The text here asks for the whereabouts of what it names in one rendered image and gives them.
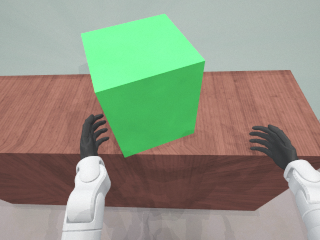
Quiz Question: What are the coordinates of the pedestal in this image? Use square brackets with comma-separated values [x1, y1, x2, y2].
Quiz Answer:
[0, 70, 320, 211]

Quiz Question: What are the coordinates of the carton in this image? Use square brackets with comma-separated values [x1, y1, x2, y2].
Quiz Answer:
[81, 14, 205, 158]

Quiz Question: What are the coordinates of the right robot forearm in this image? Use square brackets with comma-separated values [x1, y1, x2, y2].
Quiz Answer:
[283, 159, 320, 240]

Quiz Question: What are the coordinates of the robot left hand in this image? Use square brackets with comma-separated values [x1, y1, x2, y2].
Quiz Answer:
[80, 114, 109, 160]

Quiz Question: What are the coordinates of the robot right hand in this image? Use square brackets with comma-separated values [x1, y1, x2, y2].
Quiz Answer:
[249, 124, 299, 170]

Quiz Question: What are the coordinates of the left robot forearm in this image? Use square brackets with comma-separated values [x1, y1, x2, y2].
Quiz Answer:
[61, 156, 111, 240]

